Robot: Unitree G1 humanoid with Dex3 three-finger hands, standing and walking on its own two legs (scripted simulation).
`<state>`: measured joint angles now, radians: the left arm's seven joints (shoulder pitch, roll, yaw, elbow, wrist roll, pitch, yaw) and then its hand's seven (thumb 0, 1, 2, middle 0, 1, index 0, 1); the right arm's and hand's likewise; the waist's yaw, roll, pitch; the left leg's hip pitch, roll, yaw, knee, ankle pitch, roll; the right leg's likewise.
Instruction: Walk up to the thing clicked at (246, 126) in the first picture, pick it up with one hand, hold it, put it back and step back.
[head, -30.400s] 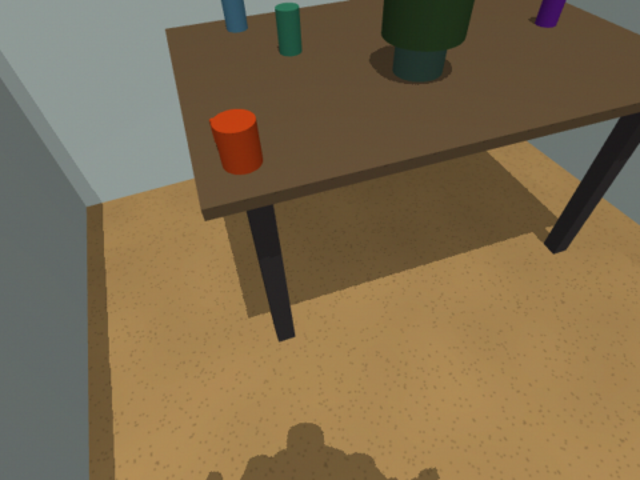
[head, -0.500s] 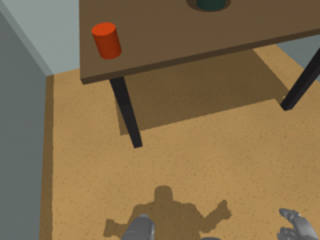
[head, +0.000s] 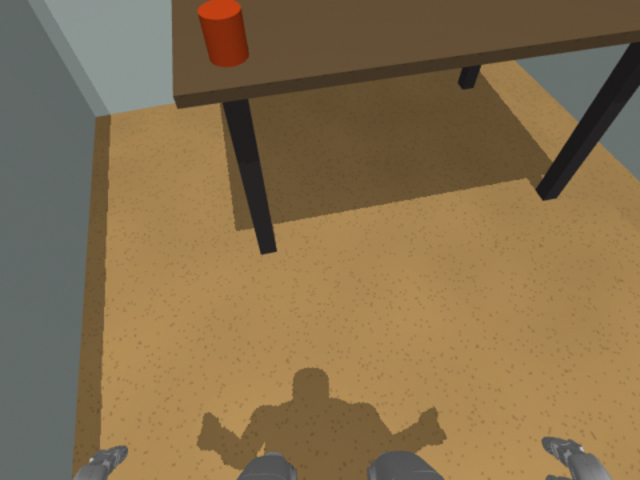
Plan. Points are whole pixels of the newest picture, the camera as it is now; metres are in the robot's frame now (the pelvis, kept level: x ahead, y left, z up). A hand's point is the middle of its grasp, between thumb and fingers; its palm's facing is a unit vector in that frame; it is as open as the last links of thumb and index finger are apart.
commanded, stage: step back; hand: left
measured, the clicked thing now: (221, 30) +0.97 +0.24 +0.03
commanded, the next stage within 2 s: stand in 1.28 s
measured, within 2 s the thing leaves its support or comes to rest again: neither
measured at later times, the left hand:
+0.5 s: hand out of the picture -0.09 +0.28 -0.13, palm faces +0.11 -0.88 -0.45, open 7.4 cm
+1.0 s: hand out of the picture -0.05 +0.26 -0.14, palm faces +0.10 -0.91 -0.40, open 7.4 cm
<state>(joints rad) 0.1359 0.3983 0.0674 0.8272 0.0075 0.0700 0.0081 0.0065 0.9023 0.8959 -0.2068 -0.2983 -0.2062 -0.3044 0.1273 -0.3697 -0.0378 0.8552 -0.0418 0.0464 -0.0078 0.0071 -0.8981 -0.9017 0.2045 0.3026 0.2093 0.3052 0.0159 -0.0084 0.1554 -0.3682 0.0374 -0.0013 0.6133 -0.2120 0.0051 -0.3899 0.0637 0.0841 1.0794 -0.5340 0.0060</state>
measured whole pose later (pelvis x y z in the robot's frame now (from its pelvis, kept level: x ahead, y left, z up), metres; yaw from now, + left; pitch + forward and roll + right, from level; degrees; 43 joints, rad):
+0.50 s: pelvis -0.12 -0.02 +0.00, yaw +5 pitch -3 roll +2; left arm 0.23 0.41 0.07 0.92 0.04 0.01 0.00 0.01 0.90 0.90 -0.21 -0.30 -0.21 -0.30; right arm 0.22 -0.39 -0.07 1.00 -0.04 0.03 0.03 0.01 -0.90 -0.90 0.20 0.30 0.20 0.30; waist 0.04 -0.01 0.08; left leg -0.21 -0.03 -0.02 0.59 -0.34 -0.01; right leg -0.33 -0.08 -0.04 0.72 -0.38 -0.02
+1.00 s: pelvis -0.08 -0.02 +0.00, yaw +6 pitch -3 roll +0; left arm 0.22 0.37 0.04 0.97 0.01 -0.04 0.00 0.01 0.90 0.90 -0.21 -0.30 -0.21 -0.31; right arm 0.15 -0.39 -0.06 0.99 -0.03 0.01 0.01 0.01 -0.90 -0.90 0.20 0.30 0.20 0.30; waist 0.03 0.03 0.11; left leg -0.34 0.05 0.00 0.63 -0.28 0.01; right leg -0.24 -0.02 -0.05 0.65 -0.36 -0.01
